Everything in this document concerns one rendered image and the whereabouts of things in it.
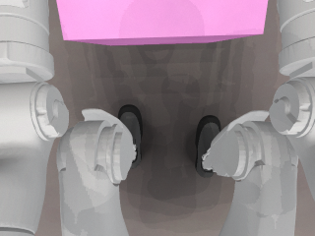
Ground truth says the robot left shin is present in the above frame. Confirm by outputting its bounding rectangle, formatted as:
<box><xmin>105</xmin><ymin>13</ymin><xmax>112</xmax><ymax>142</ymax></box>
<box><xmin>56</xmin><ymin>108</ymin><xmax>137</xmax><ymax>172</ymax></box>

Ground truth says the robot left upper arm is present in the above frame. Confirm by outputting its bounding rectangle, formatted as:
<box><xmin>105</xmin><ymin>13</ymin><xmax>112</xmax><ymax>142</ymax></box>
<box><xmin>0</xmin><ymin>81</ymin><xmax>69</xmax><ymax>236</ymax></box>

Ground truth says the robot shin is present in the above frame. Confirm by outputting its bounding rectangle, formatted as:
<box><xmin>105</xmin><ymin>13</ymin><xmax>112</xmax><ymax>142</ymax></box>
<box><xmin>56</xmin><ymin>108</ymin><xmax>137</xmax><ymax>172</ymax></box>
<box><xmin>202</xmin><ymin>110</ymin><xmax>299</xmax><ymax>177</ymax></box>

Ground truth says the carton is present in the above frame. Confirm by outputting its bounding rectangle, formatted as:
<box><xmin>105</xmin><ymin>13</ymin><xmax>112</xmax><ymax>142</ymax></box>
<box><xmin>56</xmin><ymin>0</ymin><xmax>268</xmax><ymax>46</ymax></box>

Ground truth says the robot right shin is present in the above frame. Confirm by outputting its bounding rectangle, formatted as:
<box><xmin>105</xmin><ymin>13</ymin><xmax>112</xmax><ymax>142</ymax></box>
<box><xmin>202</xmin><ymin>110</ymin><xmax>299</xmax><ymax>177</ymax></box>

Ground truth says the robot right forearm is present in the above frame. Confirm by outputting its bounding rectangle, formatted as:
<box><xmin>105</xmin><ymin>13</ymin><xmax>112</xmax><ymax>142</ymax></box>
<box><xmin>277</xmin><ymin>0</ymin><xmax>315</xmax><ymax>80</ymax></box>

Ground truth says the robot left forearm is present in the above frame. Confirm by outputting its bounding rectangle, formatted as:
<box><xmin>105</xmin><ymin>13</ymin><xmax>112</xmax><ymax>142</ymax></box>
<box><xmin>0</xmin><ymin>0</ymin><xmax>55</xmax><ymax>84</ymax></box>

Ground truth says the robot right upper arm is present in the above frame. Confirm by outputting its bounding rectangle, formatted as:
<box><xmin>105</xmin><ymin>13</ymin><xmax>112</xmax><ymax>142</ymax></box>
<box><xmin>269</xmin><ymin>77</ymin><xmax>315</xmax><ymax>202</ymax></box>

